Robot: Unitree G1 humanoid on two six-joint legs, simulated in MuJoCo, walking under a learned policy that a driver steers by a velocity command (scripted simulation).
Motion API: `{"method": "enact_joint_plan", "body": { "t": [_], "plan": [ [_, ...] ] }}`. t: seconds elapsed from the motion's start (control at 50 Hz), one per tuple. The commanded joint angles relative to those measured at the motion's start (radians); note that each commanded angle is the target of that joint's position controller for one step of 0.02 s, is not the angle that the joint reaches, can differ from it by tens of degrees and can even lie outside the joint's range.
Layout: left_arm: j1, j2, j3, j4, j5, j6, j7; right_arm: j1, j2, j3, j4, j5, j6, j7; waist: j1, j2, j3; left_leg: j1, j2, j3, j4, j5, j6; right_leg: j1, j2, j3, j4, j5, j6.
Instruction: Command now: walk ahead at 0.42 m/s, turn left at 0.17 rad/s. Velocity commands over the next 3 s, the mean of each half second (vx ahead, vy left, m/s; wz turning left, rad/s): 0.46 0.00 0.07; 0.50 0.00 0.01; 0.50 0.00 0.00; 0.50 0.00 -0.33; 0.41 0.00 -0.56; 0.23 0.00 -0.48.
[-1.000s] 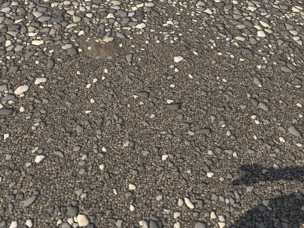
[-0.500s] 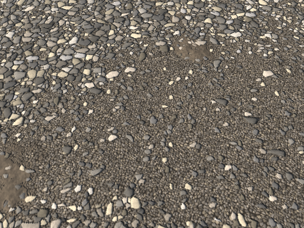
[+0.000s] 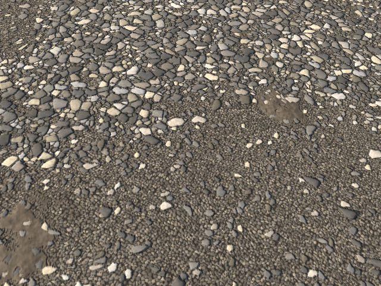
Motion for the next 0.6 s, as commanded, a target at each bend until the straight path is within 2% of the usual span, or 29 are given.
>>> {"method": "enact_joint_plan", "body": {
  "t": [0.02, 0.08, 0.1, 0.12, 0.14, 0.16, 0.18, 0.2, 0.22, 0.24, 0.26, 0.28, 0.32, 0.36, 0.4, 0.48, 0.54, 0.6],
  "plan": [
    [-0.193, 0.06, -0.002, -0.122, -0.005, -0.033, -0.015, 0.04, -0.189, -0.057, -0.022, 0.006, -0.007, -0.004, -0.044, 0.14, 0.111, -0.029, 0.273, -0.146, -0.079, 0.118, 0.154, -0.08, 0.007, -0.015, -0.064, -0.006, -0.019],
    [-0.164, 0.08, -0.001, -0.127, -0.006, -0.044, -0.025, 0.044, -0.196, -0.061, -0.006, 0.012, 0.002, -0.005, -0.018, 0.164, 0.099, 0.006, 0.299, -0.153, -0.037, 0.24, 0.135, -0.006, 0.022, -0.029, -0.105, -0.063, -0.061],
    [-0.131, 0.094, 0.005, -0.121, -0.007, -0.045, -0.024, 0.036, -0.201, -0.062, -0.005, 0.011, 0.006, -0.006, 0.003, 0.177, 0.077, 0.016, 0.298, -0.148, 0.0, 0.354, 0.125, 0.051, 0.039, -0.047, -0.11, -0.09, -0.079],
    [-0.058, 0.114, 0.017, -0.104, -0.005, -0.046, -0.018, 0.019, -0.203, -0.061, -0.006, 0.01, 0.01, -0.008, 0.049, 0.18, 0.028, 0.016, 0.273, -0.119, 0.092, 0.543, 0.105, 0.163, 0.07, -0.074, -0.131, -0.097, -0.104],
    [0.079, 0.15, 0.037, -0.066, -0.002, -0.045, -0.008, 0.021, -0.181, -0.052, -0.005, 0.006, 0.014, -0.01, 0.114, 0.158, -0.073, -0.024, 0.218, -0.067, 0.269, 0.681, 0.076, 0.365, 0.083, -0.087, -0.139, -0.079, -0.137],
    [0.261, 0.205, 0.05, -0.04, 0.01, -0.043, 0.0, 0.028, -0.139, -0.03, -0.022, -0.011, 0.015, -0.013, 0.187, 0.075, -0.23, -0.204, 0.164, -0.032, 0.559, 0.508, 0.036, 0.667, -0.072, 0.088, -0.108, -0.124, -0.206],
    [0.35, 0.29, 0.069, -0.008, 0.017, -0.037, -0.003, 0.146, -0.024, -0.001, -0.048, 0.001, -0.004, -0.008, 0.121, -0.256, -0.362, -0.581, -0.029, -0.002, 0.938, -0.169, -0.044, 0.972, -0.316, 0.606, -0.229, -0.383, -0.367],
    [0.331, 0.184, 0.041, -0.007, -0.007, -0.041, -0.007, 0.083, -0.118, -0.015, -0.038, 0.023, -0.022, -0.008, 0.159, -0.183, -0.313, -0.705, -0.013, -0.111, 1.054, -0.294, -0.041, 0.944, -0.316, 0.733, -0.355, -0.546, -0.358],
    [0.259, 0.14, 0.026, -0.016, -0.004, -0.038, -0.001, -0.014, -0.167, -0.031, -0.058, 0.043, -0.031, -0.002, 0.152, -0.129, -0.164, -0.776, 0.047, -0.084, 1.076, -0.217, -0.026, 0.831, -0.291, 0.573, -0.359, -0.521, -0.314],
    [0.2, 0.119, 0.019, -0.031, 0.006, -0.032, 0.005, -0.066, -0.162, -0.025, -0.067, 0.033, -0.037, -0.001, 0.129, -0.046, -0.098, -0.752, 0.102, -0.041, 1.039, -0.134, -0.018, 0.709, -0.253, 0.455, -0.365, -0.414, -0.29],
    [0.159, 0.093, 0.01, -0.038, 0.014, -0.028, 0.007, -0.101, -0.153, -0.027, -0.071, 0.013, -0.041, 0.002, 0.107, -0.013, -0.04, -0.73, 0.134, -0.024, 0.975, -0.075, -0.02, 0.602, -0.213, 0.374, -0.388, -0.314, -0.283],
    [0.138, 0.078, 0.003, -0.044, 0.026, -0.03, 0.01, -0.088, -0.143, -0.029, -0.067, 0.008, -0.036, 0.005, 0.076, -0.032, -0.03, -0.676, 0.16, -0.026, 0.939, -0.032, -0.021, 0.535, -0.185, 0.32, -0.412, -0.246, -0.277],
    [0.133, 0.079, 0.003, -0.04, 0.018, -0.036, 0.012, -0.054, -0.105, -0.022, -0.053, 0.007, -0.023, 0.009, 0.05, -0.046, -0.023, -0.635, 0.172, -0.008, 0.892, -0.008, -0.036, 0.472, -0.165, 0.253, -0.458, -0.164, -0.295],
    [0.141, 0.097, 0.006, -0.027, 0.007, -0.043, 0.015, -0.087, -0.086, -0.015, -0.066, -0.002, -0.012, 0.007, 0.042, -0.03, 0.014, -0.666, 0.183, 0.011, 0.819, 0.027, -0.061, 0.429, -0.163, 0.191, -0.493, -0.083, -0.309],
    [0.155, 0.111, 0.01, -0.018, 0.005, -0.041, 0.021, -0.15, -0.077, -0.009, -0.085, -0.008, -0.015, 0.006, 0.056, -0.013, 0.037, -0.698, 0.187, 0.024, 0.702, 0.129, -0.079, 0.433, -0.146, 0.135, -0.509, -0.013, -0.302],
    [0.216, 0.129, 0.01, 0.001, -0.006, -0.029, 0.028, -0.302, -0.04, 0.006, -0.117, 0.0, -0.036, 0.024, 0.114, -0.005, 0.059, -0.62, 0.141, 0.08, 0.417, 0.352, -0.077, 0.436, -0.095, 0.029, -0.507, 0.036, -0.254],
    [0.283, 0.141, 0.012, 0.029, -0.012, -0.012, 0.031, -0.382, -0.044, 0.005, -0.144, 0.01, -0.045, 0.041, 0.143, -0.006, 0.075, -0.625, 0.12, 0.079, 0.32, 0.379, -0.061, 0.532, -0.139, 0.045, -0.48, 0.048, -0.249],
    [0.298, 0.154, 0.018, 0.046, -0.014, 0.011, 0.037, -0.397, -0.07, -0.005, -0.16, 0.009, -0.049, 0.056, 0.117, -0.021, 0.064, -0.625, 0.102, 0.072, 0.266, 0.279, -0.02, 0.656, -0.187, 0.055, -0.404, 0.162, -0.222]
  ]
}}
Next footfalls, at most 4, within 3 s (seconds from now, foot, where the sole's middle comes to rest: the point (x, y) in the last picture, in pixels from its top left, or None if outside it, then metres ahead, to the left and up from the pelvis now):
0.16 right None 0.25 -0.15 -0.78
0.68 left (155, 268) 0.57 0.09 -0.78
1.20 right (216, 198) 0.85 -0.15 -0.78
1.72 left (158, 144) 1.14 0.08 -0.78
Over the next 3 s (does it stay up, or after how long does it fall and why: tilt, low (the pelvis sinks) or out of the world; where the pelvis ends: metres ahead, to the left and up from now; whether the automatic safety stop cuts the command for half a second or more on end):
stays up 1.48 -0.21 0.00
